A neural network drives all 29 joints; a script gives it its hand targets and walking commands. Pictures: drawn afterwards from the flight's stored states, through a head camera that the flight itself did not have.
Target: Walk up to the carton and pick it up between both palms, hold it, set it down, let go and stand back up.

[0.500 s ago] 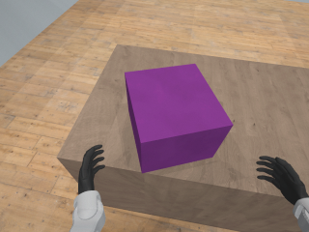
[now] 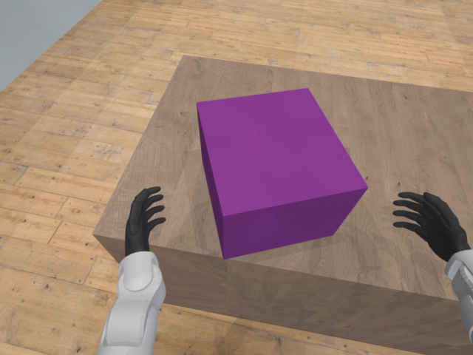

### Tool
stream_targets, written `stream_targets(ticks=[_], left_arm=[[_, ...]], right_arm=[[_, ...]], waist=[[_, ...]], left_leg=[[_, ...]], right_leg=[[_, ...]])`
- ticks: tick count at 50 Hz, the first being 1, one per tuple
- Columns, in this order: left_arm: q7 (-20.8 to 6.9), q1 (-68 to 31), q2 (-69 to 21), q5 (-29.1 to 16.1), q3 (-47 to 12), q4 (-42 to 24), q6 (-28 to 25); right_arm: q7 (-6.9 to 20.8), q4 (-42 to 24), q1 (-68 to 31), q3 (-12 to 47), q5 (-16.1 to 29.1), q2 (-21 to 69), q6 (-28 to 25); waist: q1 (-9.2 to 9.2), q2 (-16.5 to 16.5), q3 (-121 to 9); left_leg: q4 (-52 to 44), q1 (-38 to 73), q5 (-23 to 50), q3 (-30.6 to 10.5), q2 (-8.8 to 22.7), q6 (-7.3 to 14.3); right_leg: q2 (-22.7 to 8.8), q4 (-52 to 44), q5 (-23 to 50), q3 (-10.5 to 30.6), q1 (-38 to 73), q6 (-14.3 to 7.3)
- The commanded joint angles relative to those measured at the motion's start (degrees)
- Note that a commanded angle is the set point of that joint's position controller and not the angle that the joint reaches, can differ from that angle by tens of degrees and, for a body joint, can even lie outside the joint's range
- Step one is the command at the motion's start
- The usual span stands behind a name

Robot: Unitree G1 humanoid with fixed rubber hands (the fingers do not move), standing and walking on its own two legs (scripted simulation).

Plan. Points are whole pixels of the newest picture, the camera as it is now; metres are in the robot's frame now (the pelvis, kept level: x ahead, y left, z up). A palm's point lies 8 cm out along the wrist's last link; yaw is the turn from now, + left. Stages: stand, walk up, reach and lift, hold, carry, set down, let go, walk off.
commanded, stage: reach and lift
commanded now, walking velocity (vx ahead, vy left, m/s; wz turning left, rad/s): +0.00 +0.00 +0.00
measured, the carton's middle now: (267, 171) +0.47 -0.02 -0.03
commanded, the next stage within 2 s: none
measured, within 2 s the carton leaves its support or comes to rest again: neither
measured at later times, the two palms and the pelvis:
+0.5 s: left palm (141, 214) +0.30 +0.19 +0.06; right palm (423, 187) +0.40 -0.28 +0.07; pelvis +0.00 -0.01 +0.00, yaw +0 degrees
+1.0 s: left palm (139, 175) +0.35 +0.20 +0.09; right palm (410, 146) +0.46 -0.26 +0.10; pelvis -0.01 -0.02 +0.00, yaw +0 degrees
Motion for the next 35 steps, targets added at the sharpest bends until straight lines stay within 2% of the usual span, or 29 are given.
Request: stream_targets(ticks=[1,2,3,4,5,6,7,11,13,18,24,26,27,29,31,32,34,35], left_arm=[[0.05,-12.97,-0.91,-0.02,-1.14,-9.19,-0.03],[0.05,-13.39,-0.6,-0.24,-0.32,-9.18,0.26],[-0.2,-13.55,-0.65,-0.37,-0.33,-8.58,0.84],[-0.34,-14.7,-0.86,-0.83,-0.55,-9.01,0.96],[-0.35,-14.5,-0.46,-0.53,0.11,-8.31,1.53],[-0.21,-17.2,-0.4,-1.19,-0.51,-10.03,1.57],[-0.21,-16.43,-0.23,-0.55,0.3,-7.75,1.92],[-0.74,-19.04,0.48,-0.79,1.41,-7.51,3.34],[-1.1,-19.03,0.9,-0.04,2.4,-5.2,3.68],[-1.55,-23.53,1.53,-1.15,3.87,-5.23,4.4],[-1.79,-29.34,2.43,-2.9,4.2,-5.16,5.36],[-1.73,-30.92,3.6,-3.08,5.04,-4.34,5.72],[-1.7,-30.3,3.37,-3.22,4.96,-4.81,6.01],[-1.76,-33.35,4.04,-3.49,5.19,-4.03,6.43],[-2.07,-35.89,4.44,-3.92,5.99,-2.09,7.45],[-2.04,-36.6,4.91,-3.72,6.63,-1.4,7.66],[-2.05,-39.36,6.31,-4.02,7.3,-0.23,8.94],[-2.23,-39.77,6.94,-4.42,7.98,1.75,9.45]], right_arm=[[0.39,-3.05,-16.38,-5.65,-0.21,-17.49,0.38],[0.65,-2.84,-16.95,-4.86,-0.19,-16.73,0.76],[0.53,-2.36,-17.68,-4.76,-0.15,-17.45,1.14],[0.48,-2.4,-18.74,-5.08,-0.4,-17.52,1.5],[0.49,-1.56,-19.41,-4.83,-0.21,-17.31,1.77],[0.54,-2.2,-21.94,-5.09,-0.01,-17.56,1.99],[0.68,-0.14,-21.4,-4.75,-0.13,-16.81,2.49],[-0.03,-0.75,-25.77,-5.28,-1.27,-17.52,3.04],[-0.36,-0.75,-27.2,-4.14,-1.72,-16.33,3.42],[-1.24,-1.03,-32.56,-4.57,-2.35,-16.71,4.23],[-2.17,-1.68,-38.28,-4.92,-3.5,-16.42,6.76],[-2.5,-2.34,-39.84,-4.5,-4.15,-16.1,7.37],[-2.39,-1.93,-39.61,-4.91,-4.61,-15.84,7.87],[-2.77,-1.99,-42.07,-5.31,-5.03,-15.64,8.55],[-3.23,-1.47,-44.41,-4.85,-5.6,-15.18,9.9],[-3.41,-1.01,-45.89,-5.15,-6.25,-15.22,10.39],[-3.59,-0.97,-47.9,-4.45,-5.77,-14.95,11.81],[-3.9,-1.98,-49.58,-4.15,-6.33,-14.36,12.4]], waist=[[-0.95,-6.25,-18.37],[-0.12,-6.52,-18.93],[-0.23,-7.64,-19.04],[-0.68,-7.57,-18.87],[0.1,-6.53,-19.64],[-0.27,-6.43,-21.63],[0.35,-6.0,-19.31],[0.29,-5.8,-22.01],[1.27,-5.81,-22.48],[1.29,-6.64,-25.9],[1.42,-7.92,-30.66],[2.12,-8.55,-32.39],[2.3,-7.49,-32.11],[2.07,-7.89,-34.02],[2.36,-9.4,-32.91],[3.02,-8.44,-33.63],[3.38,-9.29,-33.89],[3.82,-10.54,-33.61]], left_leg=[[-3.01,-2.21,11.84,0.91,-4.12,0.1],[-3.19,-2.09,12.17,0.76,-4.13,0.23],[-3.21,-2.74,12.72,1.02,-4.03,0.22],[-3.3,-2.62,13.12,1.09,-3.95,-0.01],[-2.98,-2.69,14.43,1.2,-4.07,-0.22],[-2.87,-2.52,14.57,1.15,-4.04,-0.35],[-2.83,-3.14,13.62,0.97,-4.0,-0.14],[-2.43,-3.68,17.63,1.62,-4.33,-0.6],[-2.71,-4.9,18.13,1.55,-4.59,-0.4],[-3.11,-7.23,19.18,2.23,-4.91,-0.6],[-3.88,-8.74,17.35,2.32,-4.64,-1.05],[-4.24,-10.08,16.37,2.75,-4.9,-0.83],[-4.55,-8.68,17.45,2.72,-4.6,-0.88],[-4.13,-9.67,16.97,2.69,-4.67,-1.16],[-4.8,-11.79,15.78,2.87,-5.0,-0.96],[-5.32,-11.71,15.76,3.17,-4.94,-0.86],[-6.03,-13.0,14.01,3.35,-5.16,-0.82],[-5.95,-14.37,13.35,3.65,-5.25,-0.4]], right_leg=[[-0.79,-1.35,7.37,2.51,18.72,-4.28],[-1.04,-1.54,7.27,2.66,19.57,-4.2],[-0.74,-1.52,8.57,2.53,19.96,-3.94],[-0.74,-1.34,9.73,2.59,20.1,-4.03],[-0.61,-1.11,10.89,2.48,20.43,-4.09],[-0.66,-0.96,10.74,2.31,20.33,-4.11],[-0.68,-1.18,9.06,2.33,19.68,-3.95],[-0.3,-0.67,15.59,2.08,22.35,-3.87],[-0.58,-0.65,16.79,3.09,24.62,-3.5],[-0.72,-0.03,20.95,3.15,27.94,-2.76],[-0.66,-0.07,20.6,3.44,29.64,-2.15],[-0.83,0.16,20.22,3.78,30.69,-1.6],[-0.66,-0.02,20.26,3.38,30.86,-1.72],[-0.88,0.23,20.27,3.49,30.42,-1.33],[-0.95,-0.04,20.19,4.07,31.93,-0.94],[-1.03,-0.01,20.25,4.01,32.38,-0.82],[-1.04,0.0,19.18,4.33,33.19,-0.53],[-1.37,0.02,18.45,5.02,33.67,0.02]])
